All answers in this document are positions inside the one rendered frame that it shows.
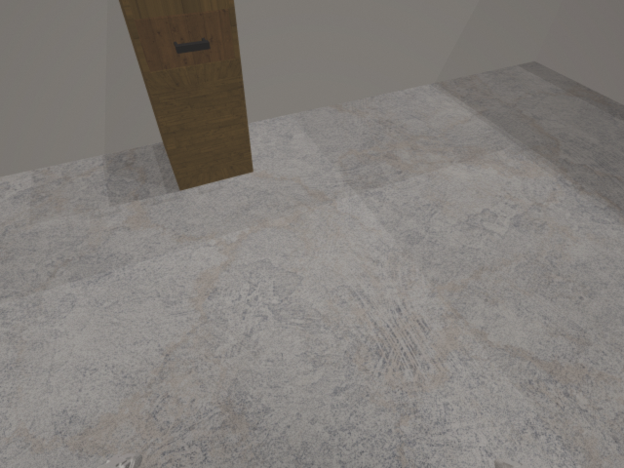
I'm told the cabinet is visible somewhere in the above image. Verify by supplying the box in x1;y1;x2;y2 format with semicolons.
119;0;254;191

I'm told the drawer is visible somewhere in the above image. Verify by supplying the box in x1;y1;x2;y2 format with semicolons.
135;9;234;71

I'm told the handle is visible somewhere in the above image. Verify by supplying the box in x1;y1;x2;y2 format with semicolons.
174;38;210;54

